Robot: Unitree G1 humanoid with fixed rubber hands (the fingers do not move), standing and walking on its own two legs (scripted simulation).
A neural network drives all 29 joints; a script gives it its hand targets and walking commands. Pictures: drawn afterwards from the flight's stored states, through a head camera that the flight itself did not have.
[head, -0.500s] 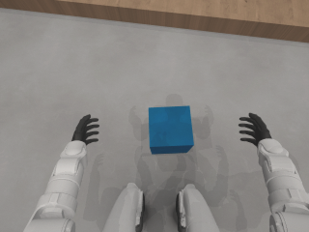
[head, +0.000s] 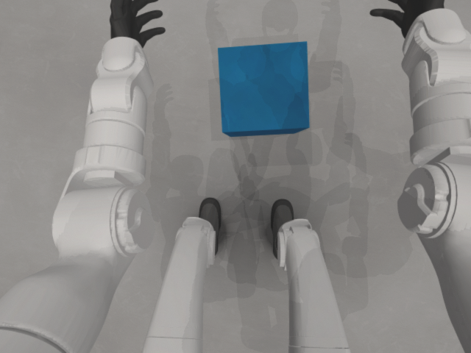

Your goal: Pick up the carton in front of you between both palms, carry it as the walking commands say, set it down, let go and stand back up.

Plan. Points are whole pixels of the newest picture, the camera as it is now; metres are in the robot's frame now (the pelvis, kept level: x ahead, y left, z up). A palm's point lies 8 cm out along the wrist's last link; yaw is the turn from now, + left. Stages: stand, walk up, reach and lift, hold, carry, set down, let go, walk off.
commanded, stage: reach and lift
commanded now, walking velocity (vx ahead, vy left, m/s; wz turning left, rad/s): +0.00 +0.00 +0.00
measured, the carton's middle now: (262, 97) +0.53 -0.03 -0.53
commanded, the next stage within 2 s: none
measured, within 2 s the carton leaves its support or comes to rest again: leaves its support in 1.76 s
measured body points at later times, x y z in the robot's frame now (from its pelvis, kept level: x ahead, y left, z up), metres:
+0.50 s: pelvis -0.01 +0.02 -0.18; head +0.35 -0.01 +0.08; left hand +0.53 +0.17 -0.34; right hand +0.54 -0.22 -0.34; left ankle +0.07 +0.15 -0.62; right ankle +0.08 -0.11 -0.62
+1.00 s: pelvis -0.03 +0.01 -0.28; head +0.36 -0.01 -0.06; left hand +0.54 +0.17 -0.47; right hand +0.55 -0.20 -0.47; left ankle +0.07 +0.15 -0.62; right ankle +0.07 -0.11 -0.62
